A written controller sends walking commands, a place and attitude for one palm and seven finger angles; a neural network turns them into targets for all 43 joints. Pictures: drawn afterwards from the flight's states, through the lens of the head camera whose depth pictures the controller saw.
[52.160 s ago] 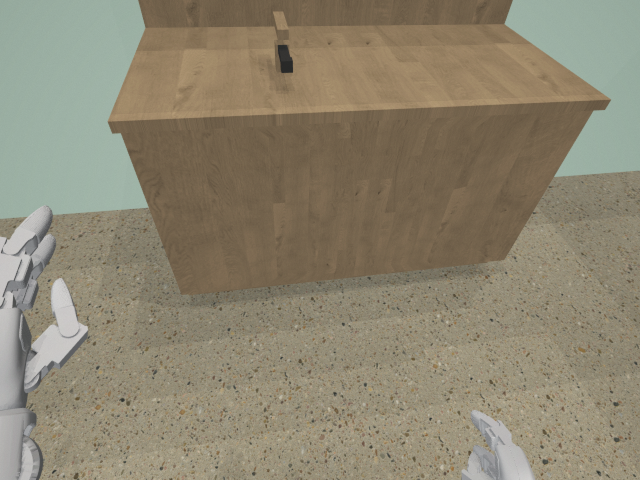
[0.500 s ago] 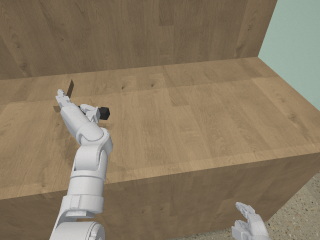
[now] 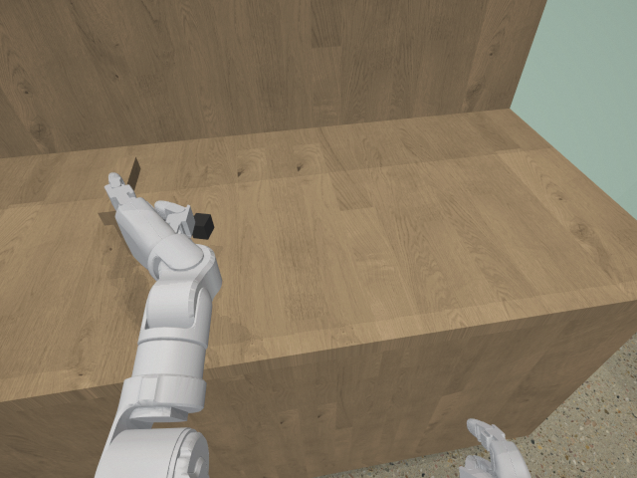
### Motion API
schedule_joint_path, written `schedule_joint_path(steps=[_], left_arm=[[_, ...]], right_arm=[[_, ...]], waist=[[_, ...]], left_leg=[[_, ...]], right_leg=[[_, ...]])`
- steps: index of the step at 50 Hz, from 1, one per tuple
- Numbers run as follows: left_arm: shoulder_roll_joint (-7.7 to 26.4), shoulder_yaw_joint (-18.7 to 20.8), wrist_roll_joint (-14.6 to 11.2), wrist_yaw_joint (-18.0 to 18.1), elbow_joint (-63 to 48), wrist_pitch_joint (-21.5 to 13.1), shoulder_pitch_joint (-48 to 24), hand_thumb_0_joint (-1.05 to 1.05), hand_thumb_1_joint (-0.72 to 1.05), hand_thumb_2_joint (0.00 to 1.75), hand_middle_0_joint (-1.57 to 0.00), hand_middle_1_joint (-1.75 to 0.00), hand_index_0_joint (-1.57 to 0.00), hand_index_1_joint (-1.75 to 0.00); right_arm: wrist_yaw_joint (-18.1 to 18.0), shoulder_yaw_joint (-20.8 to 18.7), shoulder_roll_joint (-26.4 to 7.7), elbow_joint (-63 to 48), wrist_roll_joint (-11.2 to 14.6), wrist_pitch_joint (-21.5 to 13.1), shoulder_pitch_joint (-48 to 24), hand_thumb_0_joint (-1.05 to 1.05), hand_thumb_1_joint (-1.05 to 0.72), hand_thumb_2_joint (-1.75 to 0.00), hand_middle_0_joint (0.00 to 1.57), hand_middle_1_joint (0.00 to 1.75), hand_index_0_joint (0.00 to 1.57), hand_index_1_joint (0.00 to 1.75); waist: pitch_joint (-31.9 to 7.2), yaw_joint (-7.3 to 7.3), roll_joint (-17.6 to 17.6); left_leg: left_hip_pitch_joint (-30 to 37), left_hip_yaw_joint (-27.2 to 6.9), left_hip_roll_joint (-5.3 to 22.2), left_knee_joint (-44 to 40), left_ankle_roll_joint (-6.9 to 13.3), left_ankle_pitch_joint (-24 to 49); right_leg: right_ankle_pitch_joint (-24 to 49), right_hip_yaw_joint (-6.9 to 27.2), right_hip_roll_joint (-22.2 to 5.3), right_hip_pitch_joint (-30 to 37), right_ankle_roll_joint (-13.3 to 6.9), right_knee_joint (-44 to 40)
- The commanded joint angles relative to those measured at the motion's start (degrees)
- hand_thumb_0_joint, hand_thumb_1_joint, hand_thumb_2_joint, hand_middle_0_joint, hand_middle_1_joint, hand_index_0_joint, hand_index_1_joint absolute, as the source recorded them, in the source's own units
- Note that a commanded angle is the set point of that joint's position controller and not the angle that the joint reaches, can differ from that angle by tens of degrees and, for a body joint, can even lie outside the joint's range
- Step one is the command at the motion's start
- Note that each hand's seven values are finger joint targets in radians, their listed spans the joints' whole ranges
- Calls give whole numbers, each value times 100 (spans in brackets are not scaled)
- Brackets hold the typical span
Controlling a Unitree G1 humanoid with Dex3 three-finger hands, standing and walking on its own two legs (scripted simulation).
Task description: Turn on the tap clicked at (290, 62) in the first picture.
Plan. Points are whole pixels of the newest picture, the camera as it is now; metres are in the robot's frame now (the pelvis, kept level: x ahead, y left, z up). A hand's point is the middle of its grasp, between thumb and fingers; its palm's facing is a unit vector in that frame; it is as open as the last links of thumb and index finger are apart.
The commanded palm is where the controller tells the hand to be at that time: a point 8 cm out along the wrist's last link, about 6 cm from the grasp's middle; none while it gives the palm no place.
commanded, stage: draw the hand back beside the body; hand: left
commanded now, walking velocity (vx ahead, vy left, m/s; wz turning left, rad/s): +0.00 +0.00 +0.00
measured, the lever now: (202, 226) +0.44 +0.24 +0.08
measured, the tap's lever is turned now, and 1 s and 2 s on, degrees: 71 71 71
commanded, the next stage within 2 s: step back with the hand held close in 1.48 s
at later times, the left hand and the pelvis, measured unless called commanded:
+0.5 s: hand (137, 280) +0.26 +0.23 +0.17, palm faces +0.35 -0.91 -0.23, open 7.7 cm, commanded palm +0.24 +0.26 +0.16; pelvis -0.02 +0.01 +0.00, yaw -1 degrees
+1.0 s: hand (98, 315) +0.22 +0.25 +0.16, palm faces +0.33 -0.91 -0.27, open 7.5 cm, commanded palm +0.18 +0.29 +0.17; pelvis -0.01 +0.03 +0.01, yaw -2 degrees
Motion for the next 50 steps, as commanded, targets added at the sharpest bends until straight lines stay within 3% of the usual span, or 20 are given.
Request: schedule_joint_path(steps=[1,2,4,6,7,10,11,12,14,15,17,23,26,29,32,36,37,40,45,50], left_arm=[[621,-1208,389,-940,-2039,-490,-2157,0,90,90,-15,-15,-15,-15],[1146,-626,256,-1364,-2261,-554,-1850,0,90,90,-15,-16,-15,-16],[1238,-685,102,-1895,-2647,-638,-1367,0,90,90,-15,-16,-15,-16],[1557,-423,-159,-2580,-2713,-654,-251,0,90,90,-16,-17,-16,-17],[1895,-19,-350,-2906,-2585,-612,438,0,90,90,-16,-17,-16,-17],[1916,400,-840,-3037,-3024,-260,820,0,90,90,-16,-18,-16,-18],[2814,427,-614,-3291,-2879,-961,1590,0,90,90,-16,-18,-16,-18],[2951,715,-663,-3416,-2804,-1325,1968,0,90,90,-16,-19,-16,-19],[2849,404,-613,-3582,-3406,-1809,1671,0,90,90,-16,-19,-16,-19],[2815,262,-553,-3635,-3866,-2044,1405,0,90,90,-16,-19,-16,-19],[2870,101,-495,-3663,-4435,-2390,1020,0,90,90,-17,-20,-17,-20],[2358,-520,-421,-3633,-3424,-2786,917,0,90,90,-17,-22,-17,-22],[2435,-324,-460,-3657,-2970,-2851,1473,0,90,90,-18,-23,-18,-23],[2650,30,-481,-3695,-2999,-2930,1992,0,90,90,-18,-24,-18,-24],[2883,404,-519,-3760,-3295,-2986,2506,0,90,90,-18,-25,-18,-25],[2859,426,-500,-3797,-4045,-3062,2770,0,90,90,-19,-26,-19,-26],[2907,459,-480,-3794,-4257,-3072,2752,0,90,90,-19,-26,-19,-26],[2697,292,-469,-3780,-4237,-3049,2956,0,90,90,-19,-27,-19,-27],[2476,142,-426,-3793,-4322,-3062,3382,0,90,90,-19,-29,-19,-29],[2587,307,-410,-3774,-4659,-3109,3761,0,90,90,-20,-30,-20,-30]], right_arm=[[-108,-177,-781,-1044,-14,-208,-715,0,-90,-90,20,30,20,30],[-198,-223,-765,-1219,54,-136,-687,0,-90,-90,20,30,20,30],[-294,-172,-704,-1383,106,-56,-664,0,-90,-90,20,30,20,30],[-343,-105,-699,-1541,185,25,-598,0,-90,-90,20,30,20,30],[-376,-76,-725,-1601,228,104,-639,0,-90,-90,20,30,20,30],[-435,37,-596,-1910,359,99,-1005,0,-90,-90,20,30,20,30],[-288,21,-691,-1852,161,65,-594,0,-90,-90,20,30,20,30],[-216,-4,-689,-1875,179,51,-627,0,-90,-90,20,30,20,30],[-176,1,-642,-1989,194,-83,-646,0,-90,-90,20,30,20,30],[-161,-3,-621,-2023,192,-195,-618,0,-90,-90,20,30,20,30],[-158,-1,-661,-2031,172,-402,-611,0,-90,-90,20,30,20,30],[-259,3,-766,-1850,172,-716,-513,0,-90,-90,20,30,20,30],[-273,-11,-782,-1819,177,-652,-541,0,-90,-90,20,30,20,30],[-237,6,-735,-1859,174,-551,-583,0,-90,-90,20,30,20,30],[-189,24,-724,-1950,158,-487,-614,0,-90,-90,20,30,20,30],[-139,47,-689,-2089,122,-525,-595,0,-90,-90,20,30,20,30],[-133,51,-697,-2100,121,-540,-633,0,-90,-90,20,30,20,30],[-141,47,-705,-2102,98,-616,-559,0,-90,-90,20,30,20,30],[-135,17,-745,-2046,92,-692,-497,0,-90,-90,20,30,20,30],[-130,-18,-785,-2046,74,-736,-466,0,-90,-90,20,30,20,30]], waist=[[-1800,-338,-384],[-2054,-175,-291],[-2113,-102,-227],[-1748,-7,-572],[-1555,107,-585],[-1056,253,-788],[-516,33,-928],[-477,177,-676],[-525,85,-210],[-640,24,396],[-545,-84,718],[-114,-296,-172],[-122,-185,-668],[-391,-39,-131],[-375,60,-16],[-331,76,190],[-323,70,465],[-110,11,70],[-39,-8,38],[-143,31,80]], left_leg=[[1061,262,29,41,237,2074],[1141,265,37,23,275,2373],[1285,311,19,18,301,2725],[1132,310,44,-69,316,2651],[1010,314,50,-148,322,2519],[764,404,17,-246,323,2021],[730,267,135,-300,352,1708],[631,248,127,-349,356,1624],[825,324,133,-329,373,1568],[1039,357,124,-304,363,1543],[1295,302,142,-306,336,1388],[1516,235,126,-542,385,496],[1301,196,88,-684,408,248],[1259,195,65,-753,368,402],[1116,105,102,-799,313,585],[1086,55,156,-739,270,795],[1132,33,158,-755,256,814],[1073,8,213,-757,260,689],[1090,-6,235,-752,254,705],[1064,-51,237,-736,243,791]], right_leg=[[2158,315,-353,409,131,-21],[2569,286,-344,633,107,25],[3106,320,-337,882,142,99],[3367,328,-313,984,182,35],[3331,341,-290,1055,179,-40],[2829,341,-286,964,256,-308],[2844,469,-469,673,339,-388],[2493,448,-445,669,255,-445],[2224,532,-446,570,205,-560],[2060,574,-452,496,169,-652],[1653,564,-411,243,120,-875],[445,509,-310,-140,164,-1234],[136,466,-322,47,200,-1257],[327,465,-338,367,153,-1183],[549,441,-316,553,103,-1120],[799,414,-310,531,59,-1025],[792,435,-306,512,40,-1021],[682,386,-288,364,55,-1016],[688,388,-272,324,47,-963],[763,397,-272,421,43,-881]])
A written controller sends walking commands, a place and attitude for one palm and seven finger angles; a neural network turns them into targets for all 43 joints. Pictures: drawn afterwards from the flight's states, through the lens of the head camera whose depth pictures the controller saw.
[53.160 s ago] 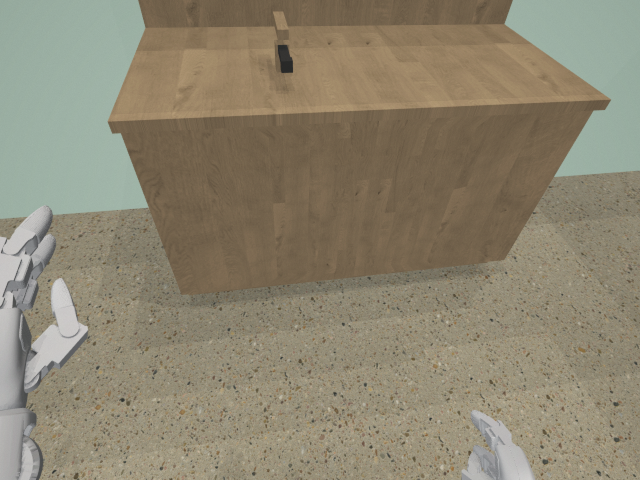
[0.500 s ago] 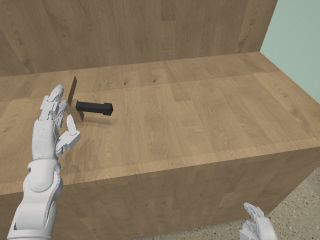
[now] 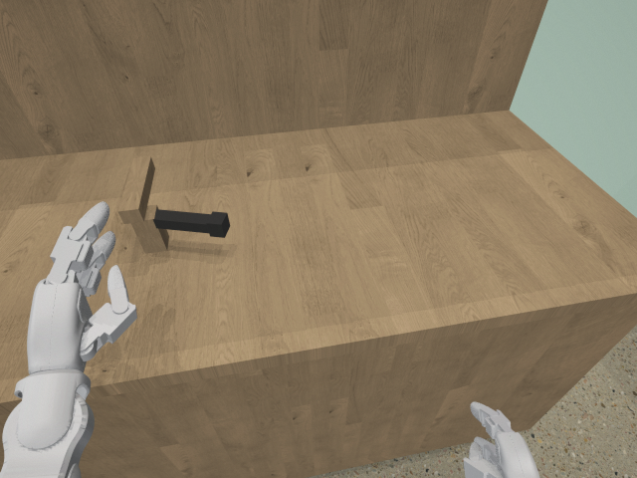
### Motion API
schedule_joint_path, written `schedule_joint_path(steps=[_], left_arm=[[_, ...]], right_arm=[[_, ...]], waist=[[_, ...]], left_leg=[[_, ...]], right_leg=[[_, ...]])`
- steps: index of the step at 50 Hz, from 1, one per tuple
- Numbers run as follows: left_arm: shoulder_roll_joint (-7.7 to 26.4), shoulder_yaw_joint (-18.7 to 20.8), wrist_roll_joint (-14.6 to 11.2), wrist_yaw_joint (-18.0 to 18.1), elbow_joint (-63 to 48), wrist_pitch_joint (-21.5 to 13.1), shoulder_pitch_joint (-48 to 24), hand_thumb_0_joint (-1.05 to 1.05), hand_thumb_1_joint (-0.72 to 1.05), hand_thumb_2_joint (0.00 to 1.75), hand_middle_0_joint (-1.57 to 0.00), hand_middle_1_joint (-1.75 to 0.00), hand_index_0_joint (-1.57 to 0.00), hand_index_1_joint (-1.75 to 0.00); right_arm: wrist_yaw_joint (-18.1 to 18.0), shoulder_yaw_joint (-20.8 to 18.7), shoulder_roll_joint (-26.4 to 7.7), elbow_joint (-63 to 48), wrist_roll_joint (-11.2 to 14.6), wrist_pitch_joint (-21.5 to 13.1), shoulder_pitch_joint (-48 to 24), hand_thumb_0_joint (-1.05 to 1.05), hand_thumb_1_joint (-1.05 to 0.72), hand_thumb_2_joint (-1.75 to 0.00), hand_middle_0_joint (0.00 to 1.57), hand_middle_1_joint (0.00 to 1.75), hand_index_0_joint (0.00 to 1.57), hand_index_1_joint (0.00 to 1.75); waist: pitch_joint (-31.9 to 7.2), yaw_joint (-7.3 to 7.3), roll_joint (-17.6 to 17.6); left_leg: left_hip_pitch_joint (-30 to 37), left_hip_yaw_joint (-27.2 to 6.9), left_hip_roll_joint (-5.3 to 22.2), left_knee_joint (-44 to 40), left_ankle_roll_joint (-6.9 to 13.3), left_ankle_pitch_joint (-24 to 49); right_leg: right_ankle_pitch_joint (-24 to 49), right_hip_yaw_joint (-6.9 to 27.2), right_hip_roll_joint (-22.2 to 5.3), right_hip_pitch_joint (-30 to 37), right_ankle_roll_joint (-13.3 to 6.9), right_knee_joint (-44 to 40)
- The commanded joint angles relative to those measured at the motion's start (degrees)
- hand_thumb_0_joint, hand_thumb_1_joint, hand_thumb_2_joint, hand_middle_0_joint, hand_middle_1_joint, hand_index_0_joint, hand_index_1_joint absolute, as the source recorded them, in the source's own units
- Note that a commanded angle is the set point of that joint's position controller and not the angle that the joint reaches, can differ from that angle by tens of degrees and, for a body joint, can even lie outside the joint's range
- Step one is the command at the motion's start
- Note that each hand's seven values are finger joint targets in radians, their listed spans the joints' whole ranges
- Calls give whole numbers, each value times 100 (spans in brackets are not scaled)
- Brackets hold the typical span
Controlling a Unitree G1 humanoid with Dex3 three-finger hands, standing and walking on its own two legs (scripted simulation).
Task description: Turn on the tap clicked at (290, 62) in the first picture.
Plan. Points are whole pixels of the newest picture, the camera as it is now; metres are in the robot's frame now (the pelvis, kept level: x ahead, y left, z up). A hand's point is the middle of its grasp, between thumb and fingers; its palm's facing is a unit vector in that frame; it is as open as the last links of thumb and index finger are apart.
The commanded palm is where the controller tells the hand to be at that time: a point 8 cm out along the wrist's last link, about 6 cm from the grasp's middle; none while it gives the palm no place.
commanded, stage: draw the hand back beside the body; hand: left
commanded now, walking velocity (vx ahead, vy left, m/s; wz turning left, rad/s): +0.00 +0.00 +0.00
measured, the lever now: (218, 224) +0.45 +0.22 +0.07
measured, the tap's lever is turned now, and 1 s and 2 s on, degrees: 71 71 71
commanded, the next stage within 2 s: step back with the hand held close in 0.48 s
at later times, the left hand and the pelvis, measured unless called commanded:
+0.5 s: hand (117, 330) +0.20 +0.23 +0.15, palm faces +0.41 -0.86 -0.31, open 7.4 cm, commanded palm +0.16 +0.27 +0.16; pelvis +0.00 -0.01 +0.00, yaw +1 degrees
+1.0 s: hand (117, 364) +0.17 +0.22 +0.14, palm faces +0.27 -0.86 -0.44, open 7.4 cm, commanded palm +0.13 +0.27 +0.17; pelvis -0.04 +0.00 -0.01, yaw -1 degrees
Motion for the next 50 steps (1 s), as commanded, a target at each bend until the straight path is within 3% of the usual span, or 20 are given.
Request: schedule_joint_path(steps=[1,5,7,10,15,20,23,29,30,31,32,33,34,36,37,39,43,46,47,50], left_arm=[[952,525,33,61,-1534,-382,-714,0,90,90,-20,-30,-20,-30],[1056,759,23,84,-1770,-391,-225,0,90,90,-20,-30,-20,-30],[1157,894,25,83,-1970,-384,-75,0,90,90,-20,-30,-20,-30],[1065,891,8,76,-1958,-364,253,0,90,90,-20,-30,-20,-30],[916,698,22,81,-1795,-319,-88,0,90,90,-20,-30,-20,-30],[991,778,4,100,-1646,-314,-82,0,90,90,-20,-30,-20,-30],[1085,851,22,114,-1813,-343,-63,0,90,90,-20,-30,-20,-30],[1128,921,7,119,-1800,-379,139,0,90,90,-20,-30,-20,-30],[1188,883,5,121,-2217,-412,-240,0,90,90,-20,-30,-20,-30],[2007,1802,-103,196,-2651,-618,-819,0,90,90,-20,-30,-20,-30],[1921,1707,-66,162,-2503,-725,-876,0,90,90,-20,-30,-20,-30],[1429,1383,-45,119,-1780,-654,-58,0,90,90,-20,-30,-20,-30],[1149,1169,-17,65,-1612,-596,242,0,90,90,-20,-30,-20,-30],[994,1080,-20,18,-1521,-547,719,0,90,90,-20,-30,-20,-30],[949,1031,-13,11,-1629,-560,827,0,90,90,-20,-30,-20,-30],[972,1073,-17,19,-1764,-558,1166,0,90,90,-20,-30,-20,-30],[1370,1393,15,123,-2457,-616,1189,0,90,90,-20,-30,-20,-30],[1536,1549,23,220,-2722,-665,1159,0,90,90,-20,-30,-20,-30],[1713,1666,56,257,-2990,-702,1020,0,90,90,-20,-30,-20,-30],[1498,1579,59,323,-2802,-734,1146,0,90,90,-20,-30,-20,-30]], right_arm=[[-31,-235,-619,-1057,-44,-408,-983,0,-90,-90,20,30,20,30],[-20,-239,-592,-1083,-59,-436,-958,0,-90,-90,20,30,20,30],[-4,-228,-603,-1084,-66,-445,-947,0,-90,-90,20,30,20,30],[9,-238,-580,-1081,-68,-453,-896,0,-90,-90,20,30,20,30],[-34,-247,-611,-1036,-66,-479,-892,0,-90,-90,20,30,20,30],[-76,-257,-604,-1025,-65,-470,-943,0,-90,-90,20,30,20,30],[-74,-247,-572,-1028,-67,-481,-973,0,-90,-90,20,30,20,30],[-77,-261,-564,-1027,-70,-506,-980,0,-90,-90,20,30,20,30],[-66,-240,-557,-1066,-68,-523,-1008,0,-90,-90,20,30,20,30],[-107,-170,-541,-1323,19,-448,-931,0,-90,-90,20,30,20,30],[-125,-152,-503,-1173,-28,-387,-945,0,-90,-90,20,30,20,30],[-123,-157,-475,-1058,-62,-327,-869,0,-90,-90,20,30,20,30],[-84,-218,-531,-1137,-55,-262,-727,0,-90,-90,20,30,20,30],[-78,-302,-573,-1300,-20,-181,-643,0,-90,-90,20,30,20,30],[-79,-318,-592,-1352,-15,-160,-703,0,-90,-90,20,30,20,30],[-73,-351,-603,-1444,6,-79,-606,0,-90,-90,20,30,20,30],[-124,-373,-578,-1610,13,-35,-677,0,-90,-90,20,30,20,30],[-160,-397,-564,-1646,17,-77,-659,0,-90,-90,20,30,20,30],[-171,-409,-596,-1619,9,-93,-685,0,-90,-90,20,30,20,30],[-188,-423,-586,-1581,15,-172,-563,0,-90,-90,20,30,20,30]], waist=[[-666,-26,90],[-648,21,140],[-614,33,384],[-545,21,207],[-404,-68,-9],[-523,-18,-183],[-618,12,210],[-571,25,11],[-683,9,245],[-65,-147,143],[-121,-199,181],[22,-216,-178],[-246,-226,-404],[-759,-216,-402],[-898,-215,-179],[-1193,-199,-124],[-1311,-190,-265],[-1061,-210,-229],[-1092,-222,-7],[-894,-264,133]], left_leg=[[284,-336,334,-291,0,637],[219,-334,339,-226,-21,793],[152,-369,331,-218,-52,822],[140,-342,359,-139,-47,977],[151,-315,352,-114,-5,858],[193,-293,286,-101,50,741],[209,-257,244,-66,46,762],[187,-224,255,-12,59,852],[241,-241,232,-9,55,836],[-125,-347,375,237,111,484],[-228,-477,356,302,90,389],[-286,-466,395,371,95,512],[-239,-455,443,420,73,673],[-88,-352,539,508,92,1109],[-40,-336,558,475,101,1376],[-62,-326,646,500,106,1625],[-352,-443,686,478,120,1472],[-747,-530,685,494,121,802],[-813,-599,715,432,131,611],[-1231,-724,727,307,145,-422]], right_leg=[[419,128,-165,-343,-177,-266],[522,113,-166,-296,-193,-226],[528,132,-167,-264,-216,-200],[649,105,-173,-329,-206,-192],[562,108,-178,-496,-171,-217],[485,127,-200,-428,-149,-263],[526,165,-225,-364,-162,-267],[691,167,-234,-358,-157,-280],[676,194,-254,-327,-157,-278],[1342,912,-560,-1087,-113,-415],[1540,956,-722,-1063,-146,-336],[1723,841,-757,-1226,-103,-280],[1782,798,-769,-1170,-69,-166],[2048,691,-800,-1030,10,100],[2070,641,-775,-1021,27,217],[1978,559,-737,-978,65,384],[1549,565,-728,-1082,59,565],[1047,700,-748,-1349,23,532],[880,714,-729,-1355,-4,587],[82,712,-653,-1521,-17,592]])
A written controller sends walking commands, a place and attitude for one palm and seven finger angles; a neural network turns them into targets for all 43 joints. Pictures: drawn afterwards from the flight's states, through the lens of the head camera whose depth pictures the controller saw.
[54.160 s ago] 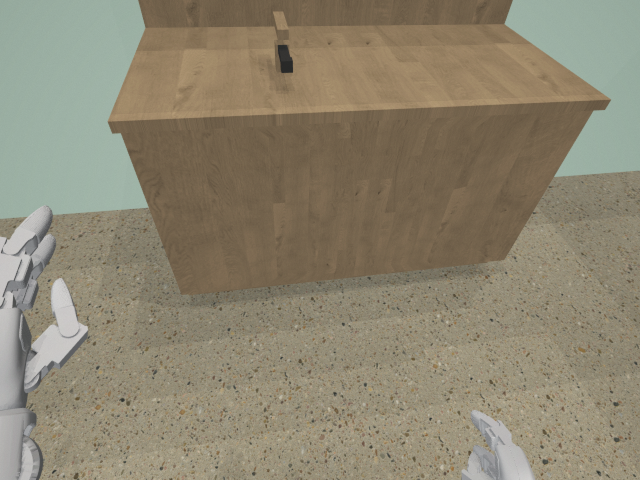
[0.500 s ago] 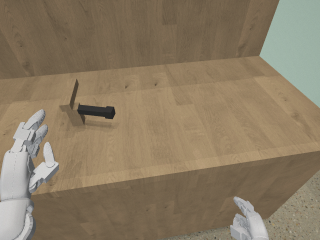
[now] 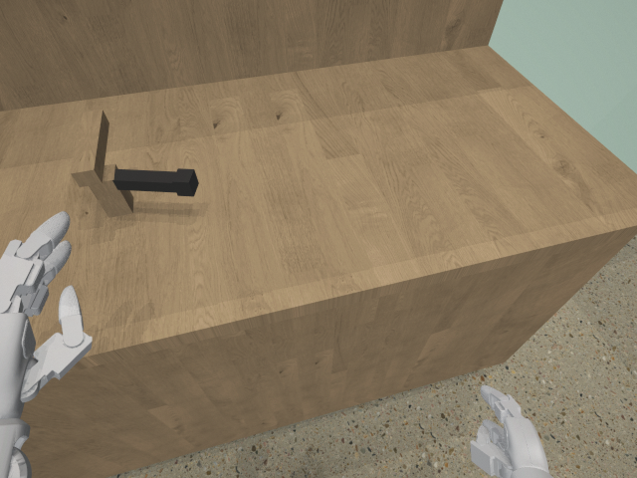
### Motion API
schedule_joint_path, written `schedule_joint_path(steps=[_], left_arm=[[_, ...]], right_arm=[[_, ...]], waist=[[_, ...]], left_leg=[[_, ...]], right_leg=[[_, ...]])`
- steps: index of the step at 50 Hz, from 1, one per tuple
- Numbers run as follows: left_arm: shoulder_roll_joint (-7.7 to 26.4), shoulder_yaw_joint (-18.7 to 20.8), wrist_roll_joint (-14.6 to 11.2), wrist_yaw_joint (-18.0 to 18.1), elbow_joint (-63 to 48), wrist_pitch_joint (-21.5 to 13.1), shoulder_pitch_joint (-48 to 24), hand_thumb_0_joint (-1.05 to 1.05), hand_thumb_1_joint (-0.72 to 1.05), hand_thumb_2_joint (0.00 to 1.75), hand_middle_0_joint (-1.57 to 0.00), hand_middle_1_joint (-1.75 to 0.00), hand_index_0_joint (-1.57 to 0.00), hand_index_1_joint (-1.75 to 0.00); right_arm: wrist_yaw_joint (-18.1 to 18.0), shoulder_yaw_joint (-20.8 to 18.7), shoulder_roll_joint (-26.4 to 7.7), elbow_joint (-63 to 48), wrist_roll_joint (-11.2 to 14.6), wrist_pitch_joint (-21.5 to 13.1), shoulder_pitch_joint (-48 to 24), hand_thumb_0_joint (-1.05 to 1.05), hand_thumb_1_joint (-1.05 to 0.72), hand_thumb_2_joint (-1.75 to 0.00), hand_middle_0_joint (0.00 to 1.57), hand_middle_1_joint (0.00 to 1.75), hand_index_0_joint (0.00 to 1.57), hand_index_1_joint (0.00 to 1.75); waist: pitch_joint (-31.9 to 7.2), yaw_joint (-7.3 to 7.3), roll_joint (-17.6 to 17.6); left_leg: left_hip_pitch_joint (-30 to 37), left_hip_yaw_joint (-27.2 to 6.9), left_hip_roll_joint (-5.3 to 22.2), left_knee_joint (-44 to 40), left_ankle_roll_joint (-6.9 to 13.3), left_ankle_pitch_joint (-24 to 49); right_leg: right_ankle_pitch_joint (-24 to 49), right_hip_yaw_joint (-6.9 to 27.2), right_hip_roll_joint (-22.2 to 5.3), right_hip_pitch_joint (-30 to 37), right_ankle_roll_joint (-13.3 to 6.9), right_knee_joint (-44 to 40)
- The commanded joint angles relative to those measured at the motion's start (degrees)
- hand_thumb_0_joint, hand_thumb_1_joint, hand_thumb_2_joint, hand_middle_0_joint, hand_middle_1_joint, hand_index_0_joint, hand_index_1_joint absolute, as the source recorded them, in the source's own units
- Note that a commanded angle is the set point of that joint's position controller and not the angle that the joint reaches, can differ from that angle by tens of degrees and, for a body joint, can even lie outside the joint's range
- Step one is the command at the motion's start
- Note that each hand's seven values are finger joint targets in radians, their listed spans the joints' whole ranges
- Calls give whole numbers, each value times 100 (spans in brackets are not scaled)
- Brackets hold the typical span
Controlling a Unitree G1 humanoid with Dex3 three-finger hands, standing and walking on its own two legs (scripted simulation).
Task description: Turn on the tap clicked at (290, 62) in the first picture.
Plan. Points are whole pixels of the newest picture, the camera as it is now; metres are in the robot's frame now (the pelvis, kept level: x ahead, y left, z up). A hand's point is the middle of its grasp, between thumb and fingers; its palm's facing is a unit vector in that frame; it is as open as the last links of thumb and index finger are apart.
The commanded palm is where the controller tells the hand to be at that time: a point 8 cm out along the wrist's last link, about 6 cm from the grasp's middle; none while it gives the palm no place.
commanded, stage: step back with the hand held close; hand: left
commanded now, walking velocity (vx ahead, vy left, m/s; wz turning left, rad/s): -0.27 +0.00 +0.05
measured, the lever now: (185, 182) +0.48 +0.24 +0.08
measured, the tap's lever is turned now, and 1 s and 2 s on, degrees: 71 71 71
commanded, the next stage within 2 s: stop stepping back and stand still in 1.12 s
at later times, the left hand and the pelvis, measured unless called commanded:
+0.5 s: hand (32, 385) +0.16 +0.25 +0.16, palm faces +0.40 -0.83 -0.39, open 7.4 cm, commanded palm +0.10 +0.29 +0.18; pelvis -0.05 +0.01 -0.01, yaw +2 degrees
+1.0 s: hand (58, 447) +0.12 +0.20 +0.17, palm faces +0.31 -0.88 -0.36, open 7.4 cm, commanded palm +0.07 +0.26 +0.18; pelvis -0.10 -0.02 +0.00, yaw -1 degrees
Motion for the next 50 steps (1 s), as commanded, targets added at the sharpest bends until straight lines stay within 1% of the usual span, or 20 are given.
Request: schedule_joint_path(steps=[1,9,14,20,25,27,29,31,32,34,36,39,41,42,43,44,45,46,47,50], left_arm=[[995,994,8,295,-1403,-500,-308,0,90,90,-20,-30,-20,-30],[736,812,108,359,-1156,-503,-308,0,90,90,-20,-30,-20,-30],[808,846,163,426,-1360,-517,-637,0,90,90,-20,-30,-20,-30],[828,873,183,485,-1492,-551,-668,0,90,90,-20,-30,-20,-30],[891,919,110,528,-1597,-608,-491,0,90,90,-20,-30,-20,-30],[1040,1115,106,553,-1743,-631,-314,0,90,90,-20,-30,-20,-30],[981,1174,125,538,-1898,-672,-214,0,90,90,-20,-30,-20,-30],[998,1285,209,522,-1970,-723,-346,0,90,90,-20,-30,-20,-30],[1136,1395,218,537,-1933,-723,-418,0,90,90,-20,-30,-20,-30],[920,1245,130,510,-1790,-688,-445,0,90,90,-20,-30,-20,-30],[786,1136,54,498,-1603,-637,-254,0,90,90,-20,-30,-20,-30],[490,741,44,420,-1460,-509,-398,0,90,90,-20,-30,-20,-30],[493,627,89,371,-1427,-514,-694,0,90,90,-20,-30,-20,-30],[645,684,134,356,-1486,-528,-736,0,90,90,-20,-30,-20,-30],[630,600,121,323,-1488,-591,-849,0,90,90,-20,-30,-20,-30],[894,678,91,337,-1572,-660,-996,0,90,90,-20,-30,-20,-30],[995,705,50,325,-1632,-757,-1061,0,90,90,-20,-30,-20,-30],[954,837,46,257,-1288,-737,-534,0,90,90,-20,-30,-20,-30],[1009,972,90,222,-1209,-670,-327,0,90,90,-20,-30,-20,-30],[909,1008,69,262,-1175,-815,-412,0,90,90,-20,-30,-20,-30]], right_arm=[[-47,-218,-601,-950,-28,-434,-583,0,-90,-90,20,30,20,30],[-68,-218,-672,-885,-23,-586,-434,0,-90,-90,20,30,20,30],[-91,-187,-614,-807,-70,-654,-401,0,-90,-90,20,30,20,30],[-33,-174,-571,-741,-81,-639,-349,0,-90,-90,20,30,20,30],[37,-174,-491,-662,-102,-583,-255,0,-90,-90,20,30,20,30],[24,-206,-535,-695,-102,-584,-272,0,-90,-90,20,30,20,30],[5,-201,-582,-807,-108,-618,-365,0,-90,-90,20,30,20,30],[5,-280,-566,-742,-161,-749,-333,0,-90,-90,20,30,20,30],[6,-308,-567,-692,-178,-792,-281,0,-90,-90,20,30,20,30],[48,-322,-478,-567,-205,-861,-217,0,-90,-90,20,30,20,30],[64,-298,-443,-448,-169,-929,-201,0,-90,-90,20,30,20,30],[87,-205,-434,-347,-174,-938,-240,0,-90,-90,20,30,20,30],[98,-214,-449,-294,-185,-937,-263,0,-90,-90,20,30,20,30],[104,-217,-411,-297,-196,-902,-265,0,-90,-90,20,30,20,30],[113,-186,-284,-280,-166,-844,-267,0,-90,-90,20,30,20,30],[92,-150,-200,-324,-103,-835,-358,0,-90,-90,20,30,20,30],[38,-175,-234,-446,-25,-901,-526,0,-90,-90,20,30,20,30],[47,-280,-315,-450,22,-887,-485,0,-90,-90,20,30,20,30],[92,-218,-253,-561,-21,-803,-545,0,-90,-90,20,30,20,30],[60,81,-49,-625,-54,-560,-756,0,-90,-90,20,30,20,30]], waist=[[-947,29,373],[-736,-32,185],[-862,-42,109],[-625,-91,18],[-935,-165,-296],[-1079,-161,42],[-1148,-101,921],[-1309,-113,1449],[-1233,-143,1284],[-1130,-101,850],[-1308,-34,787],[-1342,-29,1205],[-1386,-11,1088],[-1382,-45,748],[-1367,-71,-76],[-1217,-72,-1297],[-1080,18,-1765],[-1076,55,-1912],[-1171,33,-1552],[-1037,-133,-590]], left_leg=[[53,-865,663,-440,155,-774],[-650,-1203,815,-834,252,-2286],[-619,-1162,790,-710,257,-1827],[-784,-1003,620,-40,184,-2435],[-329,-933,434,802,60,-1629],[-405,-1210,617,265,132,-1611],[-922,-1894,1182,-920,351,-1707],[-1451,-2453,1873,-1943,622,-2451],[-1530,-2638,1991,-2125,683,-2735],[-537,-2178,1811,-1651,649,-1680],[346,-1750,1615,-1400,513,-992],[599,-1390,1403,-1487,262,-840],[651,-1042,1127,-989,41,-692],[762,-838,926,-393,-57,-515],[849,-472,600,650,-180,-577],[299,75,96,1993,-377,-1307],[-489,34,-227,3540,-398,-2059],[-1116,-299,-250,4270,-367,-2219],[-1510,-348,-190,4289,-370,-2173],[-1456,3,-23,2565,-323,-2012]], right_leg=[[-108,641,-681,-62,-32,-357],[-1266,474,-423,-146,60,-166],[-591,489,-463,-51,34,9],[-1737,913,-805,-581,-178,-448],[-690,1209,-1342,-958,-480,-416],[-557,894,-1075,-759,-344,19],[-635,239,-317,-273,41,1160],[-1467,257,133,241,194,2968],[-1565,400,198,136,210,3507],[-1656,420,11,-694,168,3202],[-1720,256,-37,-838,160,2205],[-1635,99,75,-347,60,703],[-698,-62,28,91,-26,-631],[22,94,-259,77,-125,-1265],[708,474,-820,-141,-306,-1616],[2086,1085,-1711,-253,-627,-1567],[3183,1199,-2161,-262,-962,-1248],[4137,897,-2072,151,-977,-833],[4924,881,-2045,613,-964,-440],[5627,615,-1703,1381,-697,74]])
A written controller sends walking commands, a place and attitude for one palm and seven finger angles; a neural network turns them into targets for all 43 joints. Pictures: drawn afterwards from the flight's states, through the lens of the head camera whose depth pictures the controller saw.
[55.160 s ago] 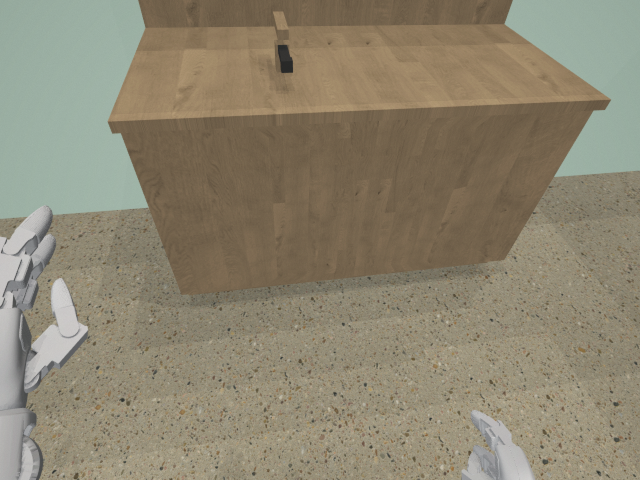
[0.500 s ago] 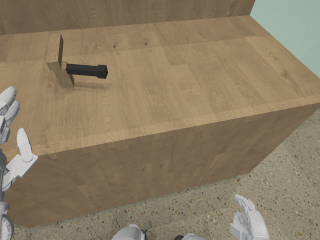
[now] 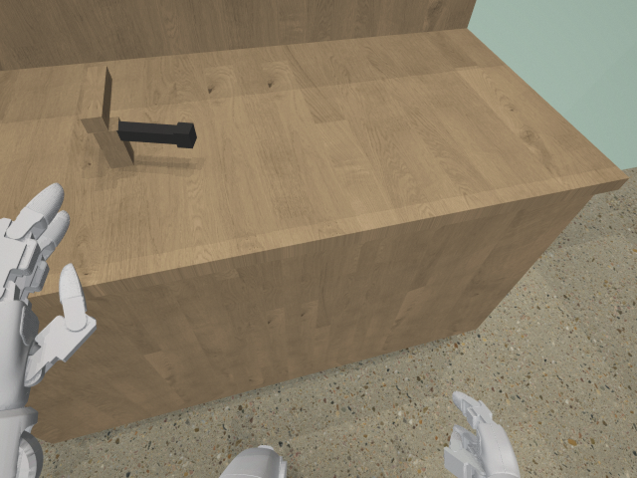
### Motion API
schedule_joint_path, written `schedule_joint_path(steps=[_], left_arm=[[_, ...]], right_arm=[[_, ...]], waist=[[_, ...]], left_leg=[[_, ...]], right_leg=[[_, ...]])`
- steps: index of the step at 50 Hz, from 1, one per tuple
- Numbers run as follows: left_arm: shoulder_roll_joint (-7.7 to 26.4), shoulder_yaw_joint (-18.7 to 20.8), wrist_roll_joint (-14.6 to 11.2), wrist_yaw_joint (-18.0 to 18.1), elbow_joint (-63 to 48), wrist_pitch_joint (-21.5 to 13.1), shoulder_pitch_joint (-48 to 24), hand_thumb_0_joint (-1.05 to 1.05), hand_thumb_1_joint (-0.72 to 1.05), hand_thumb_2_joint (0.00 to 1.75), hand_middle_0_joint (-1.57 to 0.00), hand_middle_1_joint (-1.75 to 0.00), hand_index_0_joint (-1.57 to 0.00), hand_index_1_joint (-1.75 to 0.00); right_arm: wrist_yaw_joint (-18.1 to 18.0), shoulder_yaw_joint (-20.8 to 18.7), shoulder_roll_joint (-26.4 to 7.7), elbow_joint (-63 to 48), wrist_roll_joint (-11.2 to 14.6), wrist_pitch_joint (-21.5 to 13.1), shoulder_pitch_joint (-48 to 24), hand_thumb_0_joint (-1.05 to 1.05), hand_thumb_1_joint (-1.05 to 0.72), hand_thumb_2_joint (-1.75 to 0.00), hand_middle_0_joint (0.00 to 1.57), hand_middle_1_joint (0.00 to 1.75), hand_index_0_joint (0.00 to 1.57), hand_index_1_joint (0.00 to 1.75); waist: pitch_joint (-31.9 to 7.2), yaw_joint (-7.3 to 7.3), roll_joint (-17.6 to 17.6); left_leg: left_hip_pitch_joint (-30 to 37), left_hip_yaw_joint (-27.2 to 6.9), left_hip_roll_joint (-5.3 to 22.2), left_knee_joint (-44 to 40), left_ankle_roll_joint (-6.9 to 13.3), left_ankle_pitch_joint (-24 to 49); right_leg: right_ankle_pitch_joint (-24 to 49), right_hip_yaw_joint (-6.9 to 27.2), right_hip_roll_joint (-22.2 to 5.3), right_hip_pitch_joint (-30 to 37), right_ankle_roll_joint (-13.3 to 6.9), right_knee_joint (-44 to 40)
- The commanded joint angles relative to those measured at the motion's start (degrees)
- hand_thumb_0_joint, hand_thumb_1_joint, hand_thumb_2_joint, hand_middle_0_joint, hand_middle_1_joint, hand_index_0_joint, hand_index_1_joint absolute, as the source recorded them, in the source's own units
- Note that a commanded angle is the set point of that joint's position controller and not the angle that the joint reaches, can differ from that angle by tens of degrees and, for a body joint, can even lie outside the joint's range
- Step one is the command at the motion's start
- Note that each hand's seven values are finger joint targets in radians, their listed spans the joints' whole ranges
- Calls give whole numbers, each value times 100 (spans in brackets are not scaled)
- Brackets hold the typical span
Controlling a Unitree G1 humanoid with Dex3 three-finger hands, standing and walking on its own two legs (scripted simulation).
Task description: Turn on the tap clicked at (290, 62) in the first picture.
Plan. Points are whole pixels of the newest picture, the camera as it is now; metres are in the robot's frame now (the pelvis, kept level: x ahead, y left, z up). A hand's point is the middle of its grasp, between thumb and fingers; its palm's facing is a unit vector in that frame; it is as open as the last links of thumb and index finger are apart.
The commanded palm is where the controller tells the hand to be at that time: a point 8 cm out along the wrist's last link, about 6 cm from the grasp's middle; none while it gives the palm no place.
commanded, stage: step back with the hand held close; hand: left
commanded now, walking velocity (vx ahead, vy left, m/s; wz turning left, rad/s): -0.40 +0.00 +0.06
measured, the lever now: (185, 135) +0.57 +0.26 +0.08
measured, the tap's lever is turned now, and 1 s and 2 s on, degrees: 71 71 71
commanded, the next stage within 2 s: stop stepping back and stand still in 0.12 s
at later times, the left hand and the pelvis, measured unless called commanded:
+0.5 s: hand out of the picture +0.10 +0.22 +0.15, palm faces +0.38 -0.81 -0.45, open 7.4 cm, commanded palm +0.05 +0.26 +0.17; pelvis -0.10 -0.03 -0.01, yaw +1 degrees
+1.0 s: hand out of the picture +0.06 +0.23 +0.14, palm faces +0.44 -0.83 -0.33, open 7.4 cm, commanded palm +0.01 +0.27 +0.17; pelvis -0.13 -0.02 -0.01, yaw +4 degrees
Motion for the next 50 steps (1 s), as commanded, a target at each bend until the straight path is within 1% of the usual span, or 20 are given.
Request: schedule_joint_path(steps=[1,3,4,6,7,11,14,18,19,21,26,29,31,33,36,40,42,45,48,50], left_arm=[[1100,1068,-79,197,-957,-455,-135,0,90,90,-20,-30,-20,-30],[1184,1211,-140,208,-1117,-486,28,0,90,90,-20,-30,-20,-30],[1121,1133,-176,205,-1248,-481,93,0,90,90,-20,-30,-20,-30],[1174,1158,-130,215,-1559,-475,84,0,90,90,-20,-30,-20,-30],[1017,1079,-79,208,-1268,-489,275,0,90,90,-20,-30,-20,-30],[1137,1169,-101,197,-1917,-291,122,0,90,90,-20,-30,-20,-30],[1137,1215,-31,277,-1947,-99,630,0,90,90,-20,-30,-20,-30],[1061,1156,-49,286,-1215,62,619,0,90,90,-20,-30,-20,-30],[1196,1222,-11,285,-902,66,545,0,90,90,-20,-30,-20,-30],[1211,1125,-89,261,-871,124,-77,0,90,90,-20,-30,-20,-30],[1098,905,-8,188,-339,197,-486,0,90,90,-20,-30,-20,-30],[1147,818,39,301,-1062,101,-435,0,90,90,-20,-30,-20,-30],[1202,914,26,379,-1436,66,-187,0,90,90,-20,-30,-20,-30],[1164,970,45,406,-1795,-5,-164,0,90,90,-20,-30,-20,-30],[1164,1156,45,378,-1214,26,-11,0,90,90,-20,-30,-20,-30],[833,899,-21,278,-50,150,-110,0,90,90,-20,-30,-20,-30],[735,642,-28,125,375,234,-216,0,90,90,-20,-30,-20,-30],[978,663,-20,23,43,122,-972,0,90,90,-20,-30,-20,-30],[1208,731,4,101,-1165,-9,-1266,0,90,90,-20,-30,-20,-30],[1201,729,-1,212,-1527,5,-1094,0,90,90,-20,-30,-20,-30]], right_arm=[[-106,-98,-550,-1157,-2,-147,-698,0,-90,-90,20,30,20,30],[-177,-208,-706,-1195,49,-97,-520,0,-90,-90,20,30,20,30],[-187,-276,-772,-1250,74,-74,-432,0,-90,-90,20,30,20,30],[-99,-508,-1044,-1281,73,-226,-239,0,-90,-90,20,30,20,30],[-14,-543,-960,-1123,123,-338,-32,0,-90,-90,20,30,20,30],[62,-533,-1015,-1006,-22,-580,-8,0,-90,-90,20,30,20,30],[115,-538,-1055,-1224,58,-658,-55,0,-90,-90,20,30,20,30],[-11,-448,-1023,-1294,87,-547,-159,0,-90,-90,20,30,20,30],[-25,-476,-977,-1260,66,-475,-142,0,-90,-90,20,30,20,30],[-61,-504,-879,-1041,62,-439,-159,0,-90,-90,20,30,20,30],[-124,-382,-828,-693,-11,-388,-219,0,-90,-90,20,30,20,30],[-175,-345,-802,-754,-35,-538,-202,0,-90,-90,20,30,20,30],[-203,-332,-877,-788,-87,-626,-69,0,-90,-90,20,30,20,30],[-219,-378,-1073,-960,-77,-682,-106,0,-90,-90,20,30,20,30],[-102,-439,-999,-769,3,-764,7,0,-90,-90,20,30,20,30],[-140,-419,-1042,-762,6,-651,-62,0,-90,-90,20,30,20,30],[-117,-486,-960,-907,93,-561,-168,0,-90,-90,20,30,20,30],[-33,-407,-889,-579,-17,-483,-36,0,-90,-90,20,30,20,30],[-93,-283,-827,-841,-43,-510,-281,0,-90,-90,20,30,20,30],[-168,-232,-879,-817,-126,-548,-283,0,-90,-90,20,30,20,30]], waist=[[-871,-149,-173],[-1225,-237,-214],[-1247,-258,20],[-1270,-125,1501],[-1168,-173,1203],[-1153,-181,1705],[-1151,-145,1729],[-458,-116,467],[-326,-171,-389],[-250,-221,-1338],[-431,-352,-879],[-566,-213,-495],[-685,-249,266],[-403,-207,2523],[-47,-210,1556],[-186,-12,471],[-92,-132,-1645],[-41,-298,-700],[-303,-204,-533],[-337,-233,405]], left_leg=[[316,134,100,-1410,28,-106],[1364,311,56,-3366,57,1461],[2268,113,416,-3882,171,2945],[3701,-1643,2254,-3486,954,7072],[3949,-1417,2291,-3461,1047,7079],[3490,-1122,1771,-3516,830,6716],[2823,-869,1546,-3631,778,4491],[821,-605,917,-3444,540,-413],[596,-316,509,-2359,416,-597],[973,-361,173,100,239,-90],[1523,25,281,-607,305,551],[2033,198,214,-2291,529,23],[2279,47,232,-3768,707,-241],[2313,-2019,1685,-4960,1321,-788],[1926,-1694,1699,-4474,1321,855],[970,-435,940,-2668,744,705],[-267,-81,39,143,442,-256],[581,-277,442,397,364,235],[2228,8,583,-1516,476,358],[2833,64,324,-2843,484,243]], right_leg=[[6273,588,-1451,1014,-712,500],[5588,363,-1170,1022,-414,1154],[3987,236,-923,359,-202,1377],[-1538,305,14,-1938,115,2610],[-1967,543,118,-2216,52,2996],[-1178,289,69,-1728,225,2183],[-324,-58,-23,-799,158,1271],[41,-97,-148,675,97,-289],[-671,873,-786,313,-229,-771],[-2234,2672,-2090,-1196,-922,-1742],[-2183,1219,-1433,-1517,-548,-1243],[-2206,1158,-1489,-1180,-566,-932],[-2140,755,-970,-884,-381,-106],[-1403,-634,284,-1643,90,2590],[-1024,-89,-143,-1882,50,2705],[-52,-373,46,747,-42,-167],[-733,2855,-1808,720,-721,-1345],[-2726,2246,-1626,-891,-873,-1527],[-1964,972,-1376,-1638,-814,-1045],[-2246,633,-963,-1791,-550,-283]])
